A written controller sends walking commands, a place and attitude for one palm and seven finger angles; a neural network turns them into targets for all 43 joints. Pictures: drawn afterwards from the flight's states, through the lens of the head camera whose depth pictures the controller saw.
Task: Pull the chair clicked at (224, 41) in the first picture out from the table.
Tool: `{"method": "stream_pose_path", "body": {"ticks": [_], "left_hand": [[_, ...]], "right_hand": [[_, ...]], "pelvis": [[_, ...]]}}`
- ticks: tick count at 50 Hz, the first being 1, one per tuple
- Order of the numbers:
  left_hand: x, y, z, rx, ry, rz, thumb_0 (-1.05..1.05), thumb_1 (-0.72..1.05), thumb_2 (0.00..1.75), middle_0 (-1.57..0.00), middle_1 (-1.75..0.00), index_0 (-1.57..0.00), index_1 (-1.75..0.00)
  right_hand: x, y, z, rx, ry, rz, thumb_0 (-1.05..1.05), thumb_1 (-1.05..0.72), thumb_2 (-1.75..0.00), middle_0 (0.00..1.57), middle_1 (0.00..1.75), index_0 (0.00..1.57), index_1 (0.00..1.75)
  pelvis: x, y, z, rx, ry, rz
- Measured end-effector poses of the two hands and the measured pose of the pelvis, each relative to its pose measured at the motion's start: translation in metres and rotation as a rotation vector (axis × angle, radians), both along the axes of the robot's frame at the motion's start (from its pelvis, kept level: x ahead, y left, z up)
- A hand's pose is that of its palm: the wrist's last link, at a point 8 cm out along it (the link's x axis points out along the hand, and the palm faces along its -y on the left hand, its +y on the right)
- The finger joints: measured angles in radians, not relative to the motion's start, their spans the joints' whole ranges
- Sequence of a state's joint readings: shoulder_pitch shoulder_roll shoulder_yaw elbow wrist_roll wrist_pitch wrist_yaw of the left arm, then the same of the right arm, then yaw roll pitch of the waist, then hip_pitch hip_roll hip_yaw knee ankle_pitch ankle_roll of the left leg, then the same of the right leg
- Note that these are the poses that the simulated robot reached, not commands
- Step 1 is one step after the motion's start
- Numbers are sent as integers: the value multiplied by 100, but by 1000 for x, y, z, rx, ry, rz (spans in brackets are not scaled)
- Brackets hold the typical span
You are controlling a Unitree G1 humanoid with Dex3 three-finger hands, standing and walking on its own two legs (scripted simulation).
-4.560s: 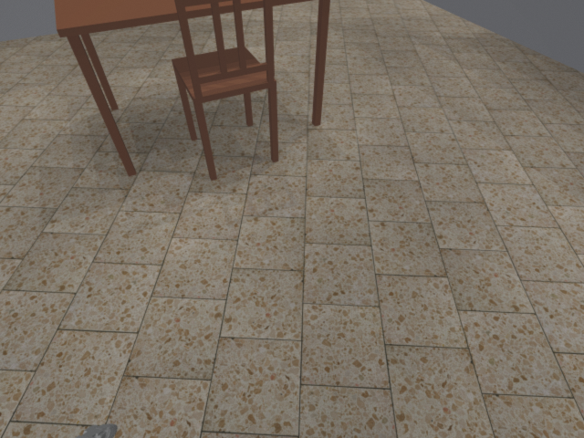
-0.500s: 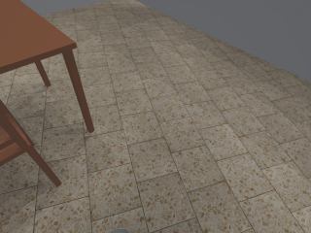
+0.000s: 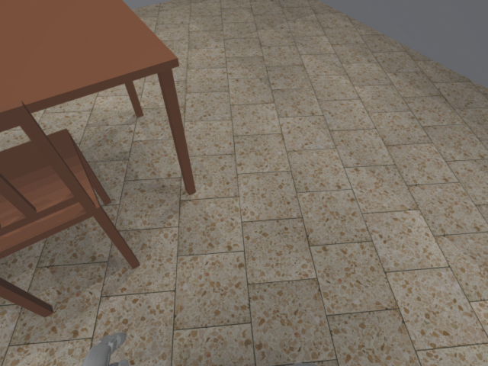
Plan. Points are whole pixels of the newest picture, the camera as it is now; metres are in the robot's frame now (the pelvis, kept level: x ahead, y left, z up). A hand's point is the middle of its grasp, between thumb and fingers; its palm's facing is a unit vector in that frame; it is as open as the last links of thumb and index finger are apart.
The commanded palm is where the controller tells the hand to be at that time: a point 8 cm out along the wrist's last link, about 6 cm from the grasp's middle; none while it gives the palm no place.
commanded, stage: turn to face it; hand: left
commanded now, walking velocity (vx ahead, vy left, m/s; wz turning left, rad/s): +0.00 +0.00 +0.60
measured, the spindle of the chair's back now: out of the picture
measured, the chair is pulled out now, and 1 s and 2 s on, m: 0.00 0.00 0.00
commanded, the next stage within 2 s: take the last steps up to it in 0.80 s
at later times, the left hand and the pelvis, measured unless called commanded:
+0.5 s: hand out of the picture -0.04 +0.20 -0.17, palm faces +0.34 -0.90 -0.26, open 7.4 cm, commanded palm none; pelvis -0.01 -0.01 -0.01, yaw +19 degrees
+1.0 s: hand out of the picture +0.00 +0.18 -0.15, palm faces +0.48 -0.83 -0.29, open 7.4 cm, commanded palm none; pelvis +0.02 -0.03 +0.00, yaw +29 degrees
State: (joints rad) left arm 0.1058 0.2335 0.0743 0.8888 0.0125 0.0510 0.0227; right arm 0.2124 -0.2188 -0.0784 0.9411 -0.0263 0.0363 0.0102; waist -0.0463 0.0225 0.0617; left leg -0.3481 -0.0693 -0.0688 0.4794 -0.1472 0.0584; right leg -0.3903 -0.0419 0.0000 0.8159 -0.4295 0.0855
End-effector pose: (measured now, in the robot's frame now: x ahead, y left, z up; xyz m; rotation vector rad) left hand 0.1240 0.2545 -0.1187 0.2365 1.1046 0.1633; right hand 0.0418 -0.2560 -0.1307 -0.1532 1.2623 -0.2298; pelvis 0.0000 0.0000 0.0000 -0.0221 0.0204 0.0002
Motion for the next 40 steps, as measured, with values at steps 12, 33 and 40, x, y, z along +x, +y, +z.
{"method": "stream_pose_path", "body": {"ticks": [12, 33, 40], "left_hand": [[-67, -41, 13, 24, 18, 136, 1, 90, 90, -20, -30, -20, -30], [-220, 11, -22, -40, 241, 508, 1, 91, 90, -19, -30, -19, -30], [-192, 8, -9, -26, 151, 517, 1, 91, 90, -19, -30, -19, -30]], "right_hand": [[38, -43, -12, 36, 11, 147, 1, -91, -90, 20, 30, 19, 30], [155, 73, 14, -13, -133, 551, 1, -91, -90, 20, 30, 20, 30], [148, 77, 5, 35, -87, 571, 1, -90, -90, 20, 30, 20, 30]], "pelvis": [[-4, -40, 2, 51, -20, 163], [-9, 1, -3, 16, -12, 395], [-3, -5, 1, 32, -18, 439]]}}
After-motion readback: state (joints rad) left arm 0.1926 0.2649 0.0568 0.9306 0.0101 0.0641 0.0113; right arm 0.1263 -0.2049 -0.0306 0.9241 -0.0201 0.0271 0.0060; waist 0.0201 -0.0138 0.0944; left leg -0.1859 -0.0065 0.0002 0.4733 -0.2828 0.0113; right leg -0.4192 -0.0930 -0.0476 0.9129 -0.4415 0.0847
